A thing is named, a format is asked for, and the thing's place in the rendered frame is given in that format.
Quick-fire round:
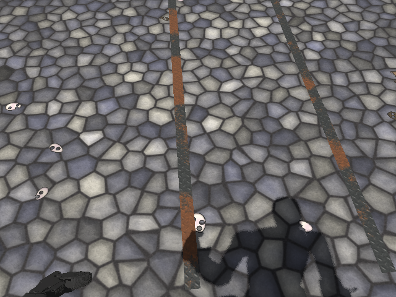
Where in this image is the robot left hand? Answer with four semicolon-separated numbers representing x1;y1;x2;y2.
23;271;92;297

